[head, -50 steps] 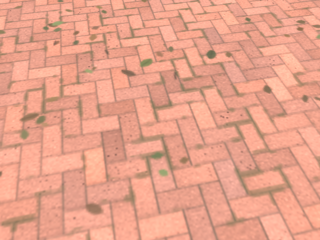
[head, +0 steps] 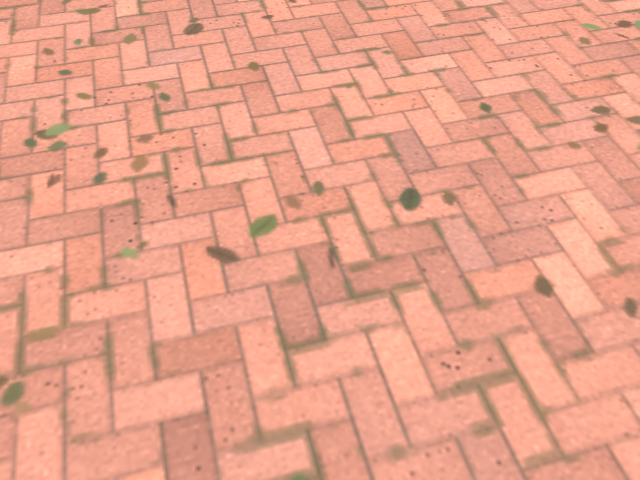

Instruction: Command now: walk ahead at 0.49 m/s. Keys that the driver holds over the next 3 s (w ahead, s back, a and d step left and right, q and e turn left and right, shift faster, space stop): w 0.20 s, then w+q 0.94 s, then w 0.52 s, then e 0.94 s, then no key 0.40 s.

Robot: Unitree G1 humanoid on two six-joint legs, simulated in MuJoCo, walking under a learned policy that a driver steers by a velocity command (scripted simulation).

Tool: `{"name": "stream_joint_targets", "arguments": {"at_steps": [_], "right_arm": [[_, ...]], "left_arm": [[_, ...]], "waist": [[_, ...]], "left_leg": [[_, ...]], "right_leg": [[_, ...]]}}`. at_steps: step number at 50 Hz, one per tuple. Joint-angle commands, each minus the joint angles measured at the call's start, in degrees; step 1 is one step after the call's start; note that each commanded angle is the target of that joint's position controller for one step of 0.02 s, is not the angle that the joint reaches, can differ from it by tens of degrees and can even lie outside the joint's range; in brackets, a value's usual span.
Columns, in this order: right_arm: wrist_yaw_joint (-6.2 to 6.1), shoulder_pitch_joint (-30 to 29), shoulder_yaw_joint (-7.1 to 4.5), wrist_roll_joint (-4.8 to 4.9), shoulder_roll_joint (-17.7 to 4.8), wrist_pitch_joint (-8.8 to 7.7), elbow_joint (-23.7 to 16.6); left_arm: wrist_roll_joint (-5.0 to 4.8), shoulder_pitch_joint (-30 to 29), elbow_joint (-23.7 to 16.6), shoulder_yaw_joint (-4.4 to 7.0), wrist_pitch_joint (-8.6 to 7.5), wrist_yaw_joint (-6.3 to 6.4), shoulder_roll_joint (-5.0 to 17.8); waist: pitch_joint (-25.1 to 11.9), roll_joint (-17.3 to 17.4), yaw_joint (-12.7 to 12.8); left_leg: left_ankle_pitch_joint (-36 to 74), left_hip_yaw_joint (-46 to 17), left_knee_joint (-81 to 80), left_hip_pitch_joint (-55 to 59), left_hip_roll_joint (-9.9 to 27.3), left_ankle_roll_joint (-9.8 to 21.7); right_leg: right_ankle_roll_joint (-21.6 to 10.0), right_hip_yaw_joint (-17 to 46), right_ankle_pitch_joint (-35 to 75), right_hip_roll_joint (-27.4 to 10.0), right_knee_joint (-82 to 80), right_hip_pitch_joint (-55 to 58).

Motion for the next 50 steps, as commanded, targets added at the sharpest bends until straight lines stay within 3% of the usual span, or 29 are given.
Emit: {"name": "stream_joint_targets", "arguments": {"at_steps": [1,5,10,12,13,14,15,16,17,18,19,20,21,23,24,27,31,34,37,40,41,42,43,44,45,46,47,48,50], "right_arm": [[-1.1,-2.3,-1.26,0.08,-7.7,-0.99,-3.2],[-1.92,2.2,-1.48,1.01,-9.1,-0.23,-2.2],[-2.04,6.5,-1.81,1.49,-9.7,0.95,-0.3],[-2.18,6.4,-2.06,1.61,-10.1,1.59,-0.1],[-2.23,5.2,-2.17,1.6,-10.7,1.92,-0.4],[-2.2,4.1,-1.82,1.29,-9.9,2.16,-0.9],[-2.06,2.9,-0.75,0.43,-7.4,1.99,-2.6],[-1.76,9.3,1.36,0.64,0.2,0.77,-3.6],[-1.66,9.2,0.42,2.23,-4.0,-0.38,-2.4],[-1.77,4.4,-1.02,3.51,-8.8,-0.7,-3.8],[-2.14,1.2,-1.28,3.32,-8.8,-0.41,-4.5],[-2.51,-0.4,-1.59,2.62,-7.9,0.21,-4.8],[-2.6,0.3,-2.01,2.29,-7.0,1.14,-4.7],[-2.34,1.9,-1.95,2.36,-4.1,2.63,-4.5],[-2.31,1.4,-2.08,2.35,-3.7,3.12,-5.1],[-2.21,-2.7,-2.53,1.91,-3.7,3.67,-7.5],[-0.97,-9.9,-2.32,1.45,-3.0,3.38,-10.4],[0.18,-16.1,-1.86,1.34,-2.2,3.27,-13.3],[1.28,-19.8,-1.78,1.62,-2.3,3.3,-16.0],[1.87,-17.3,-2.92,1.77,-4.5,3.59,-17.4],[1.83,-12.6,-3.92,1.97,-6.3,3.71,-16.7],[1.44,-4.1,-5.58,2.07,-9.1,3.71,-14.7],[0.15,5.3,-7.84,1.9,-14.2,4.1,-12.3],[-0.45,4.0,-8.53,1.99,-20.4,3.78,-12.5],[-0.3,6.7,-7.26,1.05,-16.7,3.06,-13.9],[-0.17,5.0,-6.28,0.63,-13.1,2.36,-13.4],[-0.14,0.6,-5.57,1.28,-10.7,1.97,-14.2],[-0.11,-4.1,-4.91,1.39,-8.7,1.9,-15.3],[-0.48,-6.9,-4.27,0.86,-7.4,1.77,-16.7]], "left_arm": [[0.71,1.9,-2.4,0.7,0.27,0.36,2.5],[0.19,-7.3,-4.8,0.35,-0.33,-0.31,1.7],[-0.58,-14.3,-7.6,0.16,-0.84,-2.02,2.5],[-0.55,-13.2,-8.1,0.67,-1.5,-2.52,3.8],[-0.48,-9.7,-7.4,1.29,-1.83,-2.54,5.0],[-0.39,-1.6,-5.0,2.65,-2.09,-2.26,7.3],[0.3,10.4,-2.5,4.19,-2.31,-1.7,11.9],[1.15,16.8,-1.1,5.7,-1.71,-1.55,18.1],[1.27,17.6,-0.9,4.34,-1.67,-1.61,12.4],[0.99,12.2,-2.0,3.14,-1.87,-1.55,8.7],[0.76,6.7,-3.1,2.31,-1.9,-1.63,6.4],[0.63,3.0,-3.2,1.76,-1.94,-1.88,4.6],[0.95,1.2,-3.0,1.42,-2.13,-1.98,3.3],[1.41,1.4,-1.7,1.66,-2.38,-1.95,3.4],[1.57,1.9,-1.1,1.94,-2.49,-1.76,4.1],[1.88,3.3,0.0,2.51,-2.29,-0.82,5.5],[1.61,4.5,0.5,2.85,-1.66,0.26,7.1],[1.06,7.8,1.6,3.22,-0.89,0.72,8.1],[0.35,9.4,2.2,3.64,0.29,0.74,8.9],[-0.19,7.2,1.3,4.31,1.24,1.01,11.3],[-0.29,6.2,1.0,4.53,1.67,1.17,12.1],[-0.61,4.8,0.5,4.52,2.0,1.22,12.5],[-0.03,4.8,-0.7,4.15,1.64,1.27,11.7],[1.87,10.4,-3.6,1.28,-0.12,0.05,1.7],[-0.6,5.0,-5.3,1.58,-3.06,-0.81,5.4],[-2.56,-1.3,-7.2,2.29,-4.21,-1.13,7.8],[-1.81,-1.8,-7.2,2.1,-4.58,-0.81,7.5],[-0.23,-1.3,-6.4,2.58,-4.26,-0.31,7.8],[0.66,0.9,-6.6,3.33,-2.48,-0.32,8.1]], "waist": [[3.0,4.1,2.7],[3.1,4.4,-0.6],[4.7,5.3,-2.8],[4.2,5.8,-1.1],[2.5,6.5,1.2],[-2.0,5.9,5.2],[-10.9,2.2,9.9],[-19.5,-12.8,8.2],[-22.2,-12.0,9.2],[-13.3,-7.8,8.1],[-8.9,-4.1,6.2],[-4.8,-2.3,4.6],[-2.6,-3.3,2.8],[-0.9,-3.3,1.3],[-0.1,-2.6,0.9],[1.5,-1.1,1.1],[3.5,-0.7,2.9],[5.5,0.4,5.2],[6.3,0.0,5.8],[2.6,-2.8,2.5],[-0.5,-3.8,-0.5],[-5.0,-3.1,-5.4],[-9.8,1.8,-9.2],[-13.8,17.1,-1.3],[-21.6,11.7,-4.8],[-13.6,8.6,-5.5],[-8.8,4.1,-2.7],[-5.8,1.8,0.1],[-4.3,2.6,3.2]], "left_leg": [[4.1,-12.3,-11.6,-5.5,16.3,10.0],[5.0,-9.1,-10.5,-1.0,15.1,7.2],[3.3,-10.3,-6.4,8.2,18.8,6.4],[5.6,-12.4,-3.0,9.7,19.9,5.6],[11.2,-12.5,0.6,9.3,19.5,5.0],[18.9,-10.7,9.3,7.4,16.5,3.7],[14.1,-7.4,26.0,-2.3,12.5,1.5],[-11.7,-2.6,48.1,-25.6,2.8,-2.8],[-24.3,-11.6,57.9,-32.0,3.3,-2.5],[-20.3,-12.4,60.6,-35.7,6.5,-1.5],[-14.8,-10.9,59.0,-34.0,9.6,-1.6],[-11.1,-10.4,55.6,-32.0,11.1,-1.9],[-8.5,-10.6,52.9,-29.0,12.6,-2.0],[-5.6,-9.9,51.8,-26.3,12.8,-2.1],[-4.1,-10.0,51.3,-27.3,12.8,-2.2],[2.0,-11.2,45.7,-32.3,12.6,-2.9],[10.6,-7.8,32.5,-32.0,12.0,-3.0],[10.8,-4.9,26.6,-33.8,11.9,-2.2],[5.8,-2.1,23.2,-34.6,11.1,-0.8],[-2.4,3.1,22.1,-24.6,6.3,2.1],[-4.8,4.4,21.9,-17.9,3.9,3.4],[-1.8,4.7,17.5,-5.6,1.4,5.4],[-0.9,-4.8,14.5,12.1,5.4,8.4],[-6.0,-36.6,10.6,30.6,20.7,18.4],[-11.7,-52.2,0.8,34.0,25.2,21.1],[-6.9,-43.6,-0.1,29.6,23.4,17.5],[-1.7,-35.6,0.2,20.6,20.9,15.1],[3.8,-29.6,-0.2,11.7,18.4,13.2],[9.1,-25.2,-2.6,2.8,15.8,12.5]], "right_leg": [[1.5,0.2,9.1,-2.5,-8.3,-1.5],[2.0,-2.1,17.7,0.2,-24.5,0.6],[0.9,-2.4,12.8,1.8,-33.0,0.3],[-0.4,-2.4,8.2,2.9,-35.9,4.5],[-1.1,-3.4,6.5,4.3,-37.4,10.0],[-2.4,-4.4,5.9,5.8,-38.7,20.8],[-5.9,3.1,6.9,-1.8,-37.0,38.5],[-13.9,26.8,1.7,-16.6,-40.8,60.7],[-15.2,37.5,-4.0,-18.3,-46.7,60.3],[-12.0,28.3,-3.3,-16.6,-47.4,52.6],[-10.0,20.0,0.1,-14.2,-48.9,44.5],[-8.7,14.0,2.7,-11.6,-51.6,37.6],[-7.4,8.9,4.8,-9.4,-53.7,33.2],[-7.1,2.7,10.6,-7.7,-55.7,29.2],[-7.3,0.3,13.8,-7.6,-56.2,28.8],[-7.8,-4.3,18.0,-8.0,-57.0,30.2],[-6.6,-9.8,16.9,-7.4,-58.1,32.0],[-6.4,-12.1,17.8,-9.0,-57.2,37.1],[-5.7,-14.0,22.3,-10.5,-53.9,42.8],[-4.0,-16.6,46.6,-10.5,-44.6,44.0],[-3.4,-17.3,54.6,-10.0,-37.2,43.4],[-1.9,-18.3,54.9,-8.2,-25.7,39.6],[0.9,-18.1,38.5,-5.4,-8.3,26.0],[4.1,-12.8,-19.0,6.3,12.3,-0.5],[3.0,1.2,-22.3,8.5,19.0,-7.2],[1.3,2.0,-16.7,5.6,17.7,-12.3],[0.4,1.9,-11.2,2.9,12.4,-10.1],[0.8,1.7,-8.4,0.9,7.6,-5.4],[2.1,1.9,-5.9,-0.6,2.2,1.4]]}}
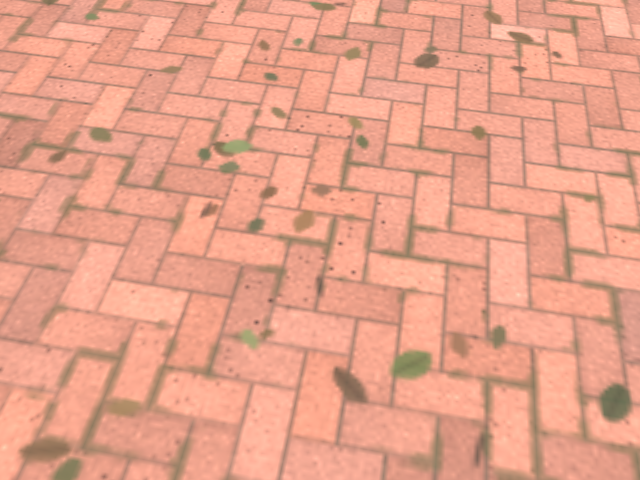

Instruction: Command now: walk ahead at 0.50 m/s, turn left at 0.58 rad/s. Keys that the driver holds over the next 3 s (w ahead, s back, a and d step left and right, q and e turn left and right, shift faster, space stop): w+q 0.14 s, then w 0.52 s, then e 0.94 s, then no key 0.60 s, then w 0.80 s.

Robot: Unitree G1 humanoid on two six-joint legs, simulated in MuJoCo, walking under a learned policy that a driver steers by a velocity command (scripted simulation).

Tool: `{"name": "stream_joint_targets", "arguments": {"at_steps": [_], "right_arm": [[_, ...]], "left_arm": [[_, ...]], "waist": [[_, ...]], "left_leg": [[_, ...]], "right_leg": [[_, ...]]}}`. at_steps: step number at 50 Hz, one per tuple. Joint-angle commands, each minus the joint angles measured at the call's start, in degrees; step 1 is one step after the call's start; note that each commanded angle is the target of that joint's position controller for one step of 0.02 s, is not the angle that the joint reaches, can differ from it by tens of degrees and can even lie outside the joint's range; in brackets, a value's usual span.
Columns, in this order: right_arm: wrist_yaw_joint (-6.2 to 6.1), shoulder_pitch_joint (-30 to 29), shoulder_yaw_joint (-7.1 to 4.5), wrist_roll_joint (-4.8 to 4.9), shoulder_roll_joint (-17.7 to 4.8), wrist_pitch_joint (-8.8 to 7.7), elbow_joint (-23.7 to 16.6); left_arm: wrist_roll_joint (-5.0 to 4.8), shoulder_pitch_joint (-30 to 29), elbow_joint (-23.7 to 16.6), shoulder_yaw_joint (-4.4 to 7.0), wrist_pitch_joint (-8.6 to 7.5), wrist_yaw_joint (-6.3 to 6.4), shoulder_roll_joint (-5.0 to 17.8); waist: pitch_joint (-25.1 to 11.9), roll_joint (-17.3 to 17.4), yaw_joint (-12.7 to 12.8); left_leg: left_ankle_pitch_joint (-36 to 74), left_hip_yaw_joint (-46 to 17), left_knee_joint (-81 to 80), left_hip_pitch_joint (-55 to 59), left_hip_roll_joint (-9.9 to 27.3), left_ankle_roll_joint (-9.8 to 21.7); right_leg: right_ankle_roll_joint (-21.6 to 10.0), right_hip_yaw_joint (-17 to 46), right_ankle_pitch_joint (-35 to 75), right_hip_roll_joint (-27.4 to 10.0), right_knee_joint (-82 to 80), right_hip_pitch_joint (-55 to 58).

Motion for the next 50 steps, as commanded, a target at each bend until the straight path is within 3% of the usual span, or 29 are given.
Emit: {"name": "stream_joint_targets", "arguments": {"at_steps": [1,4,8,12,15,17,18,19,20,21,22,23,24,26,28,32,35,38,40,41,42,43,44,45,46,47,48,50], "right_arm": [[-0.74,-1.0,-1.11,-0.02,-5.9,-1.38,-4.8],[-1.96,2.2,-1.74,0.15,-8.5,-1.46,-4.3],[-2.7,5.8,-1.59,0.53,-8.2,-0.79,-3.7],[-2.7,9.8,-1.14,0.54,-7.4,-0.71,-1.8],[-3.03,10.2,-1.3,0.22,-8.1,-0.22,-1.3],[-3.02,8.1,-1.13,0.13,-8.0,0.11,-1.8],[-2.75,6.6,-0.38,-0.33,-6.4,-0.01,-2.8],[-2.68,11.8,0.65,-0.24,-3.4,-0.57,-3.4],[-2.57,15.9,1.29,0.8,-2.7,-1.18,-2.5],[-2.38,11.4,0.31,1.54,-7.5,-1.53,-2.9],[-2.21,5.5,0.32,1.38,-8.1,-1.63,-4.3],[-2.1,2.1,0.4,0.34,-7.3,-1.74,-5.2],[-2.14,1.7,0.1,-0.43,-6.9,-1.63,-5.3],[-2.06,4.0,0.35,-0.22,-4.7,-1.14,-4.6],[-2.23,2.7,0.75,-0.47,-3.5,-0.9,-5.2],[-2.03,-4.8,1.56,-0.67,-2.0,-1.32,-7.1],[-1.49,-10.5,1.8,-0.68,-1.5,-1.86,-8.5],[-0.69,-13.3,1.44,-0.72,-2.3,-2.64,-9.7],[-0.56,-11.1,0.63,-1.14,-4.5,-3.1,-9.3],[-0.84,-7.0,0.03,-1.55,-5.7,-3.29,-8.0],[-1.43,-2.2,-0.84,-2.25,-8.6,-3.46,-7.0],[-2.37,5.0,-1.71,-3.76,-13.1,-3.11,-6.8],[-2.2,5.8,-1.38,-3.25,-12.8,-1.76,-7.2],[-2.13,4.8,-0.73,-2.1,-9.3,-0.5,-8.1],[-2.35,1.5,-0.13,-1.31,-7.4,0.13,-8.1],[-2.55,-2.0,0.43,-0.97,-5.9,0.54,-7.7],[-2.55,-5.4,0.71,-1.23,-5.1,0.86,-7.6],[-2.48,-9.9,0.25,-2.6,-6.3,0.78,-7.4]], "left_arm": [[1.16,1.8,-4.4,1.96,0.3,0.2,6.1],[1.93,-3.8,-6.8,1.43,1.2,0.59,4.4],[1.26,-11.7,-9.2,0.54,0.85,-0.18,2.6],[0.7,-16.1,-11.0,0.42,-0.07,-1.55,3.6],[0.69,-15.4,-11.7,0.91,-0.83,-2.17,5.4],[0.96,-7.6,-9.8,1.94,-1.22,-1.88,7.2],[1.74,0.8,-8.2,2.73,-1.36,-1.62,9.4],[2.42,10.2,-6.9,4.0,-1.14,-1.4,13.8],[1.07,14.3,-4.2,3.92,-0.45,-2.02,12.3],[-0.19,11.8,-4.8,2.64,-0.13,-2.03,8.1],[0.13,7.6,-5.8,1.94,0.51,-1.8,6.3],[0.69,4.4,-6.0,1.39,0.88,-1.88,5.4],[1.15,2.8,-6.2,0.93,0.76,-1.94,4.4],[1.22,2.4,-5.7,0.77,0.55,-2.11,4.3],[0.82,3.7,-4.8,1.15,0.28,-1.91,5.9],[0.21,6.5,-3.3,1.64,1.06,-1.14,7.9],[-0.21,9.8,-1.6,1.47,1.93,-0.84,8.1],[-0.36,12.6,-0.2,1.41,3.36,-0.36,8.4],[-0.59,10.9,-0.7,1.72,4.01,0.16,9.3],[-0.77,8.9,-1.5,1.8,4.19,0.4,9.6],[-0.38,8.5,-2.5,1.44,3.98,0.44,8.3],[1.08,8.5,-4.9,0.14,3.48,0.4,4.3],[0.22,19.0,-3.9,-0.98,3.38,0.26,1.7],[-0.6,18.5,-2.7,0.6,4.11,0.28,7.7],[-1.17,13.7,-4.0,1.18,5.02,0.49,8.5],[-0.83,11.6,-4.2,1.28,6.27,1.0,7.6],[-0.4,11.2,-4.4,1.68,7.81,1.51,7.4],[-0.12,12.9,-4.9,1.66,9.98,2.08,5.2]], "waist": [[-6.4,1.2,2.2],[-4.1,1.9,1.0],[-3.2,5.2,-2.4],[-2.4,6.3,-4.9],[-2.2,7.6,-3.9],[-5.5,8.1,0.5],[-12.4,6.4,4.5],[-21.9,-4.3,5.3],[-24.8,-17.4,5.0],[-16.2,-10.0,5.8],[-9.5,-4.4,5.3],[-4.4,-1.1,3.5],[-3.3,-1.3,1.9],[-3.7,-3.8,0.2],[-3.4,-4.0,0.2],[-2.8,-3.0,2.4],[-1.3,-3.1,4.3],[-2.2,-4.4,4.6],[-3.9,-5.5,2.3],[-5.9,-5.4,-0.3],[-9.9,-3.3,-2.2],[-18.5,6.0,-4.2],[-29.1,18.4,-1.5],[-28.7,12.0,-2.8],[-21.5,9.9,-2.2],[-16.2,7.3,-0.8],[-12.1,7.7,0.8],[-8.5,10.2,3.4]], "left_leg": [[14.6,-20.7,-15.2,10.3,15.4,11.6],[18.2,-16.7,-16.1,6.6,13.3,10.8],[11.5,-14.2,-14.6,6.1,10.2,7.1],[8.7,-17.5,-11.7,11.7,13.3,6.4],[13.2,-21.0,-7.8,17.8,16.2,5.6],[26.9,-19.6,-0.5,18.5,13.9,3.9],[27.6,-17.0,10.6,13.6,10.9,2.2],[12.0,-11.5,30.6,-4.2,3.9,-1.9],[-22.1,-10.4,44.1,-18.3,-0.5,-4.0],[-20.6,-13.0,49.1,-24.9,3.0,-3.6],[-15.6,-10.4,48.9,-25.6,5.9,-3.4],[-11.7,-8.2,44.9,-24.4,8.2,-3.5],[-9.0,-7.8,40.9,-21.8,10.3,-3.6],[-7.2,-6.3,36.7,-17.4,11.5,-4.1],[-4.9,-5.0,32.0,-18.2,12.2,-5.1],[7.0,-3.4,17.3,-18.1,12.0,-6.2],[13.1,-1.8,7.7,-13.4,9.1,-6.6],[13.5,-2.2,2.8,-10.3,6.3,-6.0],[12.4,-3.2,-1.3,-5.7,5.5,-4.7],[15.7,-2.5,-4.5,0.7,5.0,-3.6],[27.7,-4.2,-4.7,11.1,8.6,-1.8],[52.9,-14.6,1.7,29.6,22.1,3.3],[58.7,-27.5,3.3,40.6,34.7,12.0],[46.5,-26.1,0.8,35.5,31.3,11.1],[35.3,-21.1,-1.9,29.7,28.6,9.4],[26.2,-17.7,-5.0,21.9,26.0,8.1],[18.6,-14.5,-8.3,13.5,24.2,7.3],[11.4,-8.2,-13.5,1.3,21.8,7.3]], "right_leg": [[1.1,2.5,4.3,-3.4,-5.7,-9.3],[3.4,1.0,12.1,-1.8,-16.1,-10.5],[3.2,0.3,25.6,1.8,-33.7,-7.2],[1.5,0.5,27.5,2.6,-39.9,-6.3],[-1.0,0.2,20.2,3.1,-42.6,-5.8],[-3.7,-2.0,18.9,5.0,-45.8,4.8],[-7.0,2.1,21.8,0.4,-43.5,18.6],[-14.7,19.7,20.1,-11.3,-42.5,41.0],[-19.7,39.9,8.0,-18.9,-50.5,48.8],[-17.2,38.5,-2.1,-17.7,-52.8,43.2],[-14.9,30.4,-1.5,-15.4,-53.9,35.1],[-14.0,24.7,3.7,-12.8,-56.1,26.7],[-13.2,21.2,8.7,-10.9,-57.4,22.2],[-13.0,16.0,15.0,-8.2,-59.6,17.9],[-13.8,12.3,21.3,-7.9,-61.0,17.0],[-12.3,6.3,25.8,-6.3,-62.2,18.0],[-10.7,3.8,32.1,-4.8,-59.7,17.4],[-9.5,5.5,37.6,-5.6,-54.1,20.7],[-7.6,8.0,37.7,-5.8,-49.0,22.3],[-6.1,7.9,38.8,-4.2,-44.6,21.3],[-3.7,6.4,34.8,-0.8,-37.1,16.9],[-0.5,3.2,12.1,4.5,-19.5,2.8],[1.6,3.1,-22.8,7.8,-4.3,-8.4],[2.5,6.1,-20.4,4.9,1.4,-9.9],[3.2,3.7,-16.4,3.3,3.0,-14.3],[4.1,2.3,-12.8,1.4,1.7,-14.4],[4.7,2.0,-10.0,0.1,0.2,-11.5],[5.3,-0.3,-4.8,0.4,-1.0,-4.1]]}}
Over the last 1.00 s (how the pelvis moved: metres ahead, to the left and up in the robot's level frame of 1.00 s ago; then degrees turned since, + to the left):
0.52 0.03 -0.01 24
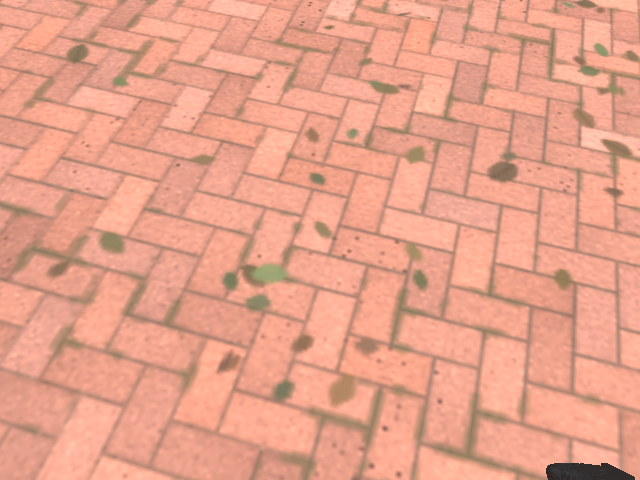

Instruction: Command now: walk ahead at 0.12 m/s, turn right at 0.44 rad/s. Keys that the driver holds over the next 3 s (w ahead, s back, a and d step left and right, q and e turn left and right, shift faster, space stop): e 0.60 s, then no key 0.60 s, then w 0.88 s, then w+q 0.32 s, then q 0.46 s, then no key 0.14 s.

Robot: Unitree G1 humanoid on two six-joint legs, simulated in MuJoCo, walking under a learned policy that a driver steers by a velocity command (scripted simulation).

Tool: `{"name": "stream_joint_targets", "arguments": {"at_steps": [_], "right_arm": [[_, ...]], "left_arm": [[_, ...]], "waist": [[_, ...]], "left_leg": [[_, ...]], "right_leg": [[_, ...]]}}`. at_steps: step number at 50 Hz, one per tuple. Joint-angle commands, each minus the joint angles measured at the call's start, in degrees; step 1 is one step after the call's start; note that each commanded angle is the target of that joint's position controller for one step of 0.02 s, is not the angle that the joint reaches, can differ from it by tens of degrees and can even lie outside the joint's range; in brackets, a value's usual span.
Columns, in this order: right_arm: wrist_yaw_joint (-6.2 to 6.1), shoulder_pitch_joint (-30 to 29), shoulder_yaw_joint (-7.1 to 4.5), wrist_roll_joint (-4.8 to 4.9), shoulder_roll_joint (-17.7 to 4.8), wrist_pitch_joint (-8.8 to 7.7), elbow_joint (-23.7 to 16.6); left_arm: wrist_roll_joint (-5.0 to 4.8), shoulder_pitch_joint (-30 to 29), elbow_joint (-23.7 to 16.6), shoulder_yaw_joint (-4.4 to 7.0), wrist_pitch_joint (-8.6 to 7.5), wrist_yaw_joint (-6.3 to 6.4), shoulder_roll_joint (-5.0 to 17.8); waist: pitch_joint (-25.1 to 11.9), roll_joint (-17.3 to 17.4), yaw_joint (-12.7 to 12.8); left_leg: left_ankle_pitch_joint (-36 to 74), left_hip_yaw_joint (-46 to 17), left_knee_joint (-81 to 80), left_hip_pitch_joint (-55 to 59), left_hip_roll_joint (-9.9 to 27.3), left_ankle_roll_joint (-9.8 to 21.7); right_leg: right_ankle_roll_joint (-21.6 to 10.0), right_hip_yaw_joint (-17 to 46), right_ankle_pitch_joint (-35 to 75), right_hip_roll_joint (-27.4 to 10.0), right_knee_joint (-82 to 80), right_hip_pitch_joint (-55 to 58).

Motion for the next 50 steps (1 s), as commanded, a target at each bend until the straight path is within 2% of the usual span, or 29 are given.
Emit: {"name": "stream_joint_targets", "arguments": {"at_steps": [1,4,8,10,12,13,14,15,16,17,18,19,21,23,26,30,33,35,36,37,38,39,40,41,43,45,47,49,50], "right_arm": [[-0.42,-1.9,-2.48,-0.7,-8.3,-0.17,-2.1],[-1.2,-1.9,-2.88,-0.16,-9.1,-0.43,-0.8],[-1.69,-1.2,-3.61,0.79,-11.4,0.82,0.6],[-1.48,-0.6,-3.93,1.58,-12.3,1.44,1.5],[-1.46,-0.6,-3.97,2.54,-12.1,2.13,2.4],[-1.39,1.8,-3.61,2.54,-10.2,2.55,3.6],[-1.09,3.5,-2.87,1.06,-6.9,2.91,3.5],[-1.52,-0.2,-2.84,-0.05,-7.3,2.73,0.3],[-1.79,-3.9,-3.51,0.22,-9.4,2.66,-0.2],[-1.93,-3.1,-3.86,1.22,-9.8,2.8,0.1],[-2.41,-1.1,-4.15,1.07,-9.7,3.01,1.7],[-2.77,-0.5,-4.42,0.56,-10.3,3.17,2.3],[-2.54,0.5,-4.41,0.62,-9.6,2.93,2.5],[-2.35,0.1,-3.99,1.12,-8.5,2.62,2.3],[-1.97,-1.9,-3.35,1.24,-7.4,2.32,1.7],[-1.06,-1.6,-3.3,1.68,-8.1,1.83,1.7],[-0.31,0.4,-3.3,1.88,-8.7,1.36,2.1],[0.29,2.3,-3.13,1.72,-8.2,0.94,2.4],[0.56,3.9,-3.12,1.42,-8.2,0.73,2.8],[0.51,4.9,-3.52,0.53,-10.3,0.7,2.7],[0.16,4.3,-4.0,-0.48,-14.1,1.0,1.9],[0.22,3.7,-3.69,-1.51,-13.5,0.95,2.4],[0.14,2.0,-3.28,-1.06,-11.8,0.56,1.1],[-0.19,1.0,-3.27,-0.21,-11.4,0.56,1.1],[-0.44,-0.5,-2.6,1.22,-9.9,0.6,1.0],[-0.49,-0.2,-2.02,1.11,-8.6,1.17,1.7],[-0.52,0.5,-2.0,0.95,-8.6,1.94,2.1],[-0.48,3.2,-2.28,1.03,-10.2,2.55,2.9],[-0.44,3.0,-2.16,1.41,-10.5,2.7,3.1]], "left_arm": [[0.36,6.9,-3.2,1.49,2.35,0.97,2.8],[0.85,2.9,-5.5,1.39,2.35,0.51,2.2],[0.74,-1.1,-8.0,1.47,2.46,-1.03,3.2],[0.75,-1.7,-9.0,1.83,2.76,-1.65,3.9],[1.04,0.6,-8.4,2.3,2.73,-2.05,3.9],[1.46,2.3,-7.9,3.03,2.63,-1.75,5.5],[1.67,3.0,-8.9,4.49,2.38,-0.74,11.4],[2.71,1.5,-11.1,4.99,1.76,-0.63,16.3],[3.59,2.3,-11.1,4.4,0.36,-1.1,13.7],[3.23,0.0,-11.3,3.93,-0.69,-1.16,12.3],[2.01,-3.4,-11.9,3.59,-0.97,-0.91,10.6],[1.03,-5.7,-12.5,2.98,-0.83,-0.6,9.0],[1.23,-6.0,-13.3,2.36,-0.53,0.02,7.8],[1.11,-4.8,-13.6,2.5,-0.39,0.43,8.0],[0.82,-3.8,-14.0,3.03,0.21,1.0,9.1],[1.07,-4.6,-15.1,3.45,0.99,0.64,9.9],[1.0,-5.7,-15.6,3.06,1.29,0.14,9.0],[0.57,-7.0,-15.6,2.58,1.57,0.08,8.3],[0.27,-7.1,-15.5,2.34,1.71,0.17,7.8],[0.7,-5.5,-15.3,1.9,1.61,0.26,6.3],[1.93,-2.8,-15.5,0.95,1.27,0.08,3.3],[1.62,-5.1,-17.1,1.83,0.74,0.15,6.0],[1.54,-5.3,-15.8,3.05,0.54,0.35,9.9],[1.09,-5.1,-14.8,3.64,0.66,0.3,10.5],[1.26,-3.7,-13.1,3.11,1.58,0.54,7.4],[1.06,-3.9,-12.8,1.83,1.74,0.21,3.7],[1.14,-6.3,-13.3,0.53,1.45,-0.15,1.1],[0.51,-7.1,-13.1,0.68,1.3,-0.26,1.9],[0.38,-5.5,-12.2,0.92,1.27,-0.27,2.3]], "waist": [[-7.3,11.2,1.2],[-8.0,9.2,0.3],[-8.8,9.4,-0.9],[-8.3,9.5,-1.0],[-8.1,8.1,0.5],[-7.0,4.7,0.5],[-5.1,-10.2,-1.2],[-3.4,-18.7,-0.8],[-6.1,-11.7,1.7],[-5.9,-9.0,-0.1],[-6.4,-5.4,-1.9],[-6.6,-5.6,-2.5],[-8.7,-5.5,-3.3],[-9.3,-5.0,-2.7],[-8.9,-5.9,-1.4],[-7.9,-7.3,-0.9],[-9.0,-7.8,-0.8],[-9.3,-7.3,-2.2],[-9.0,-6.5,-3.2],[-9.4,-3.2,-2.7],[-9.5,9.8,0.1],[-6.5,18.3,-0.3],[-5.3,13.4,-1.6],[-5.0,11.0,-1.3],[-4.2,9.0,-0.8],[-4.7,9.5,-0.8],[-5.9,11.7,-2.4],[-6.5,12.8,-3.9],[-6.4,12.2,-3.0]], "left_leg": [[6.8,-8.4,-14.0,4.1,14.5,12.4],[7.5,-5.1,-14.0,5.8,15.6,12.6],[5.4,-3.1,-13.1,8.9,17.5,11.9],[3.5,-2.7,-11.3,10.8,18.2,10.5],[-0.9,-0.4,-6.4,10.2,16.5,7.0],[-5.7,1.9,-0.6,7.5,13.8,3.5],[-16.6,8.4,15.9,-2.6,6.8,-2.5],[-31.7,3.7,29.2,-16.1,-1.5,-5.4],[-31.0,-4.0,37.1,-16.6,-1.1,-4.4],[-25.6,-6.0,38.7,-17.0,-0.3,-3.3],[-20.8,-6.8,38.1,-16.8,0.5,-3.1],[-18.0,-6.9,37.7,-16.1,0.6,-3.4],[-14.5,-6.7,38.5,-12.5,-0.7,-4.1],[-12.7,-7.0,33.4,-12.5,-1.4,-4.6],[-12.1,-7.8,23.7,-10.6,-2.1,-5.5],[-14.1,-8.0,16.0,-4.1,-3.4,-5.5],[-14.7,-7.3,11.0,0.3,-3.1,-4.7],[-10.0,-6.2,2.3,5.5,-3.1,-3.3],[-3.2,-5.7,-4.8,10.1,-2.5,-2.2],[2.1,-9.7,-7.0,15.6,2.7,-0.1],[13.1,-20.6,-8.5,20.0,13.4,4.7],[16.0,-30.3,-10.5,14.3,20.5,14.5],[14.0,-29.3,-10.9,13.3,20.2,16.3],[12.9,-25.5,-9.9,14.4,17.4,14.4],[13.8,-20.3,-8.4,15.4,13.9,11.7],[16.3,-15.2,-7.7,15.5,10.5,10.7],[17.3,-12.5,-6.5,16.2,8.7,9.9],[17.5,-13.8,-5.4,17.3,9.5,10.5],[16.6,-13.9,-4.6,16.9,9.3,10.0]], "right_leg": [[1.0,-0.9,6.0,-2.7,0.9,0.5],[-0.2,-1.0,11.1,-4.1,-7.9,1.8],[-1.9,-2.9,12.9,-3.8,-17.4,6.1],[-3.3,-4.1,12.1,-3.0,-22.6,8.0],[-5.7,-6.4,16.8,-0.7,-32.5,13.9],[-7.7,-4.3,20.8,-0.1,-38.0,17.6],[-12.3,12.7,35.8,-11.4,-45.7,22.4],[-22.8,28.3,41.9,-21.3,-48.7,22.5],[-23.8,26.9,38.2,-19.9,-49.6,21.1],[-20.7,22.3,35.6,-16.9,-49.0,20.9],[-17.3,19.0,32.9,-14.1,-48.0,21.0],[-15.8,17.2,34.1,-13.1,-47.6,20.4],[-15.7,15.3,38.4,-11.1,-46.9,19.7],[-15.8,15.4,38.4,-10.4,-46.4,22.1],[-16.1,17.6,33.9,-9.9,-45.9,23.3],[-17.0,21.8,30.6,-9.4,-45.6,19.4],[-16.7,23.7,34.6,-9.4,-43.7,20.0],[-15.3,23.7,36.1,-8.0,-41.5,19.5],[-13.4,22.8,33.4,-6.4,-40.4,17.6],[-10.5,20.7,25.5,-3.8,-37.4,13.6],[-6.8,12.6,8.2,3.8,-26.9,6.8],[-4.0,7.3,-5.5,7.1,-20.0,1.5],[-2.2,8.5,-5.5,5.1,-10.5,1.0],[-1.2,8.5,-2.8,5.4,-5.6,-0.6],[0.6,9.2,1.2,4.6,-3.4,-1.3],[1.6,6.0,3.3,3.6,-9.9,2.3],[1.9,1.5,3.8,1.6,-21.1,7.6],[1.6,-0.5,6.0,1.8,-29.9,11.5],[1.0,-1.3,11.4,2.1,-36.8,14.6]]}}
Over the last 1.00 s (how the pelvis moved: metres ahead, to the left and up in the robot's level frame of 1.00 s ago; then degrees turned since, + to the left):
0.48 0.04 0.00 3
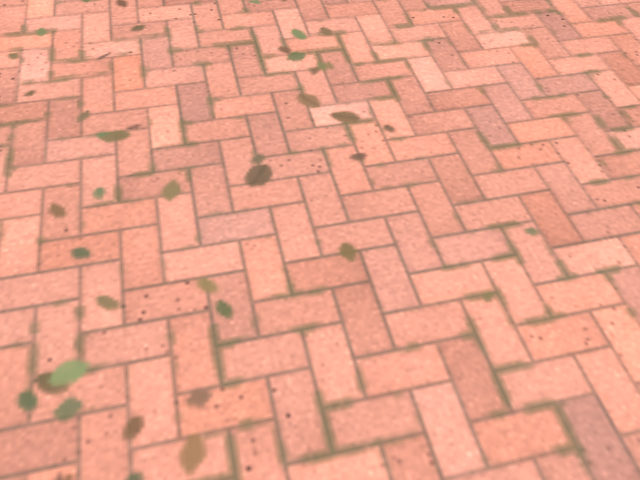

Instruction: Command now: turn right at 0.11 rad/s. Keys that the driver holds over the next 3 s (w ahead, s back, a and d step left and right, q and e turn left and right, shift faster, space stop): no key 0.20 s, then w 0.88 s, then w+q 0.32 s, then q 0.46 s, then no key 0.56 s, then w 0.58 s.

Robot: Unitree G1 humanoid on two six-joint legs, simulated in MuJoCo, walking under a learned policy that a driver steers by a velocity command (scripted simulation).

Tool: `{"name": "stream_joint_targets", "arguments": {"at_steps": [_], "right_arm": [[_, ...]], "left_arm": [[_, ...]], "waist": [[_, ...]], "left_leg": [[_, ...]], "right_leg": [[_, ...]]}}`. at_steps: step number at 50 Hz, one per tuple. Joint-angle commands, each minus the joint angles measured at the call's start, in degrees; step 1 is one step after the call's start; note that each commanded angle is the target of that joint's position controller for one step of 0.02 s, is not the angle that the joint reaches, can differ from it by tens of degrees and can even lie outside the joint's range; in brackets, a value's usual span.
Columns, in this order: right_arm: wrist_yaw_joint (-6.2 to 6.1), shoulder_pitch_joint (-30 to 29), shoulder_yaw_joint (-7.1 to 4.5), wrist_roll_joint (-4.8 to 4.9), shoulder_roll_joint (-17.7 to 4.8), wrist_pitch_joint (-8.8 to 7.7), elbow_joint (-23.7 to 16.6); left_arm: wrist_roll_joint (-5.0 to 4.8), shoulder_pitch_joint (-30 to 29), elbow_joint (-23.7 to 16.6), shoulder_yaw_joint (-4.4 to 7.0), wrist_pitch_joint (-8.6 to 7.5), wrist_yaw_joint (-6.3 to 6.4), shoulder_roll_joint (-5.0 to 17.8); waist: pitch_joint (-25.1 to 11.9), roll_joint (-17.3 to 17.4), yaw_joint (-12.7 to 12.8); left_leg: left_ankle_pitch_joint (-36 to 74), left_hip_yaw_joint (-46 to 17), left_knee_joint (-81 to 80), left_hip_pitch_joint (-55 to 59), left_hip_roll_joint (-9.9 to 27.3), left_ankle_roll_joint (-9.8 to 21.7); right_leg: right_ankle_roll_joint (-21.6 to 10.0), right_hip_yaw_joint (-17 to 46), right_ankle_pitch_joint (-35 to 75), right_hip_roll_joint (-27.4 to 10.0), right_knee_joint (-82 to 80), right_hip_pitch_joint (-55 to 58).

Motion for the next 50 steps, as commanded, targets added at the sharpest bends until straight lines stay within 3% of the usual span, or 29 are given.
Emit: {"name": "stream_joint_targets", "arguments": {"at_steps": [1,2,3,4,5,6,10,12,14,17,19,20,22,23,24,25,26,28,30,34,37,41,44,45,46,47,48,49,50], "right_arm": [[-0.09,-1.0,-1.72,0.83,-9.4,-0.2,-2.6],[0.04,0.8,-1.37,0.84,-8.6,-0.73,-2.0],[0.42,1.5,-0.82,-0.32,-7.5,-1.59,-2.1],[0.84,3.8,-0.49,-0.85,-5.8,-2.36,-1.7],[0.79,0.6,-0.45,-1.15,-7.0,-2.43,-1.2],[0.72,-1.6,-0.68,-0.88,-7.6,-2.24,-1.1],[-0.21,-1.0,-0.59,-0.5,-6.9,-1.01,0.3],[-0.43,0.0,-0.61,-0.09,-6.4,-0.91,1.6],[-0.28,-2.1,-0.77,0.71,-6.2,-1.66,0.7],[0.72,-3.6,-1.33,2.06,-6.9,-3.83,-0.7],[1.77,-1.5,-1.21,2.38,-6.4,-5.0,0.2],[2.2,1.9,-1.28,2.17,-6.1,-5.42,2.0],[2.51,11.7,-2.15,1.19,-7.1,-5.5,6.9],[2.13,18.5,-2.85,0.89,-10.4,-5.63,8.1],[2.69,21.2,-4.12,0.42,-17.4,-6.07,7.7],[2.6,17.0,-2.99,0.05,-13.9,-6.64,6.2],[2.12,13.8,-2.19,0.39,-11.1,-6.82,5.0],[1.77,10.8,-1.61,0.42,-10.2,-6.57,4.0],[1.6,12.3,-0.84,0.16,-8.3,-6.2,4.2],[0.79,15.2,-0.54,0.31,-9.2,-5.4,4.9],[0.18,17.0,-0.51,0.39,-10.3,-4.89,5.2],[0.13,19.3,-0.75,1.07,-11.0,-4.34,6.2],[-0.06,18.4,-1.54,1.19,-12.5,-3.84,6.1],[-0.16,17.8,-1.94,1.04,-13.4,-3.55,5.9],[-0.28,16.8,-1.89,0.72,-13.3,-3.09,5.5],[-0.48,16.4,-1.22,-0.18,-11.7,-3.1,4.1],[0.22,24.9,1.4,-0.44,-2.1,-4.25,2.5],[0.84,22.3,0.33,1.27,-7.4,-5.86,3.7],[1.08,14.7,-1.01,3.0,-11.5,-6.59,1.0]], "left_arm": [[-0.14,0.7,-2.7,0.63,-1.03,-0.09,3.0],[0.51,0.7,-2.6,0.73,-1.06,0.07,4.4],[1.11,1.3,-3.2,1.16,-1.02,0.55,7.5],[1.37,0.2,-2.2,1.53,-0.95,0.4,9.0],[1.53,-0.6,-2.7,0.88,-1.27,-0.35,5.4],[2.01,-0.6,-2.3,0.31,-1.64,-0.7,3.7],[1.74,0.4,-1.3,-0.13,-3.11,-0.59,3.5],[1.25,2.7,-0.5,0.29,-2.89,-0.19,4.9],[0.8,5.8,-0.2,1.03,-2.66,0.07,7.9],[0.21,6.7,0.5,1.1,-3.99,0.47,8.1],[-0.68,4.1,0.0,0.95,-4.35,0.26,7.4],[-1.16,1.4,-0.5,0.9,-4.22,0.08,7.4],[-0.58,-0.5,-1.0,0.26,-4.14,-0.09,4.9],[0.15,-1.8,-2.2,-1.03,-4.51,-0.34,0.4],[-1.13,-1.9,-5.4,-0.65,-5.48,0.15,1.1],[-2.43,-0.8,-4.5,0.34,-6.37,0.3,4.7],[-2.66,-0.2,-3.6,0.56,-6.96,-0.19,5.3],[-1.05,-0.7,-2.3,0.75,-7.51,-0.72,4.6],[-0.4,-1.4,-2.1,0.71,-7.5,-1.56,3.5],[-0.41,-6.9,-4.1,-0.23,-7.32,-2.21,0.9],[-0.85,-12.8,-5.8,-1.03,-7.84,-3.13,-0.3],[-1.36,-17.4,-7.5,-1.08,-8.41,-4.42,0.6],[-1.11,-15.0,-7.3,-0.2,-8.67,-4.76,3.2],[-0.91,-10.4,-6.2,0.6,-8.52,-4.43,4.9],[-0.94,-1.1,-3.4,1.84,-8.24,-3.8,7.1],[-0.47,9.9,-0.8,2.68,-7.74,-2.9,9.5],[0.53,13.4,0.6,3.56,-7.84,-2.99,15.3],[0.31,14.2,1.0,2.3,-7.71,-2.94,9.4],[0.0,8.8,1.1,1.38,-7.77,-2.75,7.2]], "waist": [[-5.6,11.2,1.0],[-5.8,9.6,0.5],[-7.5,4.0,-0.4],[-8.0,-5.2,-3.5],[-7.0,-4.2,-0.8],[-5.0,-2.8,0.0],[-1.2,-3.4,-0.3],[-1.4,-4.4,0.7],[2.6,-8.9,2.7],[6.6,-10.9,2.6],[5.2,-8.5,0.9],[3.4,-7.1,-1.3],[-0.5,-3.6,-5.2],[-2.4,6.9,-6.9],[-1.7,20.0,-6.6],[1.8,13.1,-4.7],[4.5,9.8,-3.3],[4.5,6.5,-2.0],[2.8,7.2,-2.1],[2.6,5.6,-3.5],[4.2,6.3,-5.2],[6.5,6.4,-5.3],[3.3,7.8,-1.7],[-0.6,8.9,1.2],[-6.7,8.4,6.4],[-14.9,5.7,10.7],[-25.3,-12.0,5.4],[-27.6,-11.2,7.8],[-14.6,-8.1,7.0]], "left_leg": [[22.9,-9.0,-3.8,5.4,9.9,9.7],[19.2,-9.2,-3.9,2.9,9.4,7.0],[14.1,-6.8,-1.5,-0.8,7.3,3.6],[5.0,-1.8,-2.5,-0.1,2.7,0.4],[3.1,-0.6,-1.6,3.0,2.0,-1.7],[3.2,-0.3,-1.0,3.0,1.7,-2.3],[4.8,-0.7,-0.5,2.7,2.0,-1.6],[-5.4,2.7,3.2,0.3,-0.9,-1.5],[-12.0,5.3,11.4,-8.3,-2.6,-0.9],[-15.5,1.0,19.4,-15.8,1.5,2.8],[-15.0,1.6,12.4,-11.8,2.2,5.0],[-8.2,3.5,5.9,-3.1,0.8,5.3],[1.1,3.6,0.6,13.3,-1.0,3.8],[-6.8,-11.4,-7.1,19.9,9.2,6.5],[-18.2,-37.3,-17.1,22.4,21.2,15.7],[-24.5,-40.3,-18.8,19.5,23.2,17.6],[-24.9,-34.6,-18.4,18.4,21.0,15.7],[-13.9,-24.4,-18.9,17.3,16.8,12.1],[-1.9,-16.1,-19.6,16.3,13.0,10.3],[15.4,-7.4,-19.7,15.7,10.7,10.2],[15.6,-4.2,-21.0,12.8,10.0,9.8],[17.4,-3.8,-20.1,15.5,13.0,10.0],[35.7,-2.9,-13.5,20.4,14.5,8.5],[46.9,-2.1,-7.5,21.1,14.1,8.0],[53.3,0.0,3.3,18.5,11.9,6.6],[40.4,0.2,19.0,5.6,10.0,5.0],[-4.7,0.0,42.4,-17.0,-1.9,1.3],[-17.2,-7.8,50.1,-23.6,-2.6,1.6],[-13.7,-6.1,51.5,-28.6,0.9,2.2]], "right_leg": [[-1.3,-4.4,12.5,1.1,-20.0,7.3],[-2.8,-1.7,18.2,-0.4,-22.4,12.0],[-4.7,3.7,30.8,-5.8,-19.8,17.1],[-7.8,4.4,28.0,-7.0,-16.0,13.9],[-8.8,4.4,19.1,-5.8,-17.1,9.2],[-8.2,4.1,14.8,-4.9,-18.0,7.1],[-6.7,3.4,13.3,-3.8,-18.5,3.2],[-8.2,4.8,-2.6,-3.7,-20.4,3.7],[-13.0,15.0,-21.5,-9.8,-27.4,3.3],[-17.6,24.6,-19.8,-16.7,-31.2,4.1],[-16.2,20.0,-13.1,-15.3,-29.8,5.0],[-14.6,15.3,-8.8,-12.5,-28.2,1.5],[-11.4,7.4,-2.9,-6.8,-19.1,-5.6],[-7.6,0.3,-0.9,-1.2,-1.9,-12.4],[-5.5,-2.2,-9.2,4.0,13.3,-24.6],[-6.3,2.6,-9.0,0.4,22.1,-29.2],[-7.4,3.0,-2.5,-2.1,24.2,-31.9],[-7.7,0.9,6.9,-5.2,22.0,-31.5],[-6.8,-1.2,13.0,-6.0,19.0,-27.8],[-4.4,-4.5,19.8,-5.3,8.0,-26.5],[-3.9,-6.4,26.4,-3.9,-2.5,-21.7],[-5.5,-6.2,27.0,-2.7,-9.2,-19.6],[-8.7,-6.8,22.2,-0.5,-11.5,-13.7],[-10.1,-8.1,20.6,1.3,-11.3,-7.1],[-12.1,-9.2,21.9,2.6,-12.5,5.4],[-15.0,-1.0,21.6,-5.1,-9.1,25.1],[-24.7,28.8,9.3,-21.3,-13.5,46.3],[-25.5,41.6,0.4,-23.0,-23.8,44.8],[-22.0,31.7,1.0,-20.6,-25.3,35.4]]}}
Over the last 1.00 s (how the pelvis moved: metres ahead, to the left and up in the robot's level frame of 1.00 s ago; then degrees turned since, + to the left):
0.04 -0.01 0.01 -27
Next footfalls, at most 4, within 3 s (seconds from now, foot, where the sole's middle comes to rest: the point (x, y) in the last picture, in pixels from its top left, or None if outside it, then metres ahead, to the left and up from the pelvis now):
0.04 right None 0.02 -0.14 -0.78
0.94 right None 0.43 -0.13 -0.78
1.48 left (262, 372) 0.72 0.13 -0.78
1.98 right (337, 318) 0.86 -0.05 -0.78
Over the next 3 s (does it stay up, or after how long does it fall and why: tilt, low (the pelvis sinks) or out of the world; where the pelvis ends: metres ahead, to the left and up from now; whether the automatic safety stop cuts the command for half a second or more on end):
stays up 0.89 0.09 0.00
